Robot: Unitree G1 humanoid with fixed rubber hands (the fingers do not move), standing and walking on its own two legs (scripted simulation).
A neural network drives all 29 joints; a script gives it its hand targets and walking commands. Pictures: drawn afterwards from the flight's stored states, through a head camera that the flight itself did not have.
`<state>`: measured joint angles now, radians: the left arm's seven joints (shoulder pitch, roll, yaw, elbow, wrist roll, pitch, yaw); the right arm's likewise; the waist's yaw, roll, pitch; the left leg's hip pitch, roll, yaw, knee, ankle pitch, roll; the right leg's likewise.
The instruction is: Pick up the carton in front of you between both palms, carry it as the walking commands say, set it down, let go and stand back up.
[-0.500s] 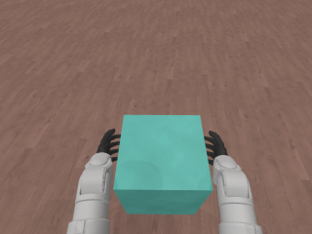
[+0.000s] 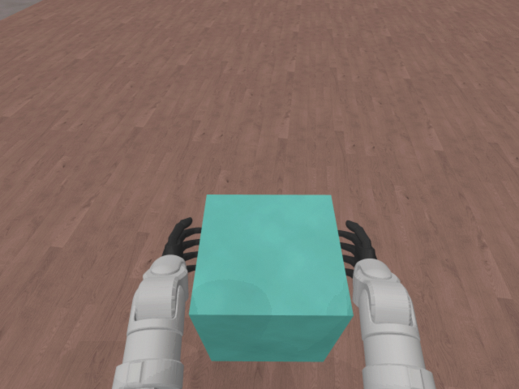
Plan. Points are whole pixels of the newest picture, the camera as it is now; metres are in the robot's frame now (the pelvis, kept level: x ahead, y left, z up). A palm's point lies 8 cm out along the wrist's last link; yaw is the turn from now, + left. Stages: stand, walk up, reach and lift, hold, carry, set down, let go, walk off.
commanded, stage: carry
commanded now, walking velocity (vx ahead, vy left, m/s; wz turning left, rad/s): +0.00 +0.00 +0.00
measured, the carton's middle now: (268, 282) +0.30 +0.00 -0.04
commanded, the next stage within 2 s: hold in 0.60 s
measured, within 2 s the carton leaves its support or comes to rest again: neither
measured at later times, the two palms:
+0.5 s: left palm (171, 273) +0.27 +0.15 +0.04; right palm (365, 277) +0.27 -0.15 +0.04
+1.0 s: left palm (153, 296) +0.23 +0.17 +0.05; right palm (354, 282) +0.26 -0.13 +0.04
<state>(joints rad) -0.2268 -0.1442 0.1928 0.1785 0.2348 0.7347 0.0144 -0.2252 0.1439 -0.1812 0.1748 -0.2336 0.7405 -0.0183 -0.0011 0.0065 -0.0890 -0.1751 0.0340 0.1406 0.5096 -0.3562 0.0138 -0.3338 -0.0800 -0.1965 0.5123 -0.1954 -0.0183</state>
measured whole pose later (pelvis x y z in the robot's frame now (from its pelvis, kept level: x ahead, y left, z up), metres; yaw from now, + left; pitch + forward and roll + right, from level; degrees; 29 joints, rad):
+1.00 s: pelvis -0.04 -0.01 +0.01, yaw +6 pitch -8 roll +0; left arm -0.26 -0.15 0.23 0.25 0.25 0.67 0.00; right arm -0.25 0.15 -0.19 0.20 -0.27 0.72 -0.02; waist 0.00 0.04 0.08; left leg -0.03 0.00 0.01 0.43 -0.26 0.02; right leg -0.12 -0.03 -0.09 0.38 -0.11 -0.01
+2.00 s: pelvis -0.08 -0.01 -0.17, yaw +10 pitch +40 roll +2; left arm -0.83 -0.14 0.50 0.59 0.24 0.26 0.06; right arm -0.84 0.03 -0.47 0.61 -0.28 0.29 0.03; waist -0.03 0.05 -0.16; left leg -1.58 -0.07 0.00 1.40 -0.53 0.01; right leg -1.68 -0.01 0.02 1.34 -0.37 0.00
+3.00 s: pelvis -0.11 -0.03 -0.38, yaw +13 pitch +40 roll +3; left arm -1.44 0.14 0.27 0.81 -0.03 0.26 0.22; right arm -1.45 -0.31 -0.29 0.84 -0.02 0.29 -0.04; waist -0.10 0.06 0.35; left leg -2.17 -0.11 0.02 2.16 -0.69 -0.03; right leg -2.30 -0.03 0.02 2.08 -0.48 -0.02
